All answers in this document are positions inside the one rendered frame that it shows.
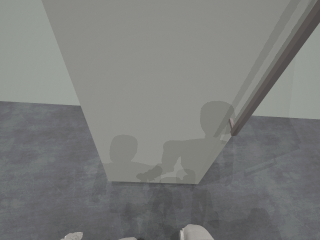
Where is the fridge door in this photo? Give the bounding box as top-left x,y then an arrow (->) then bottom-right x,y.
41,0 -> 318,184

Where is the robot right thigh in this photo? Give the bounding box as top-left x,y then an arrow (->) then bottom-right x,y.
179,224 -> 214,240

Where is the handle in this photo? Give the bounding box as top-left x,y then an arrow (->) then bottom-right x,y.
228,0 -> 320,136

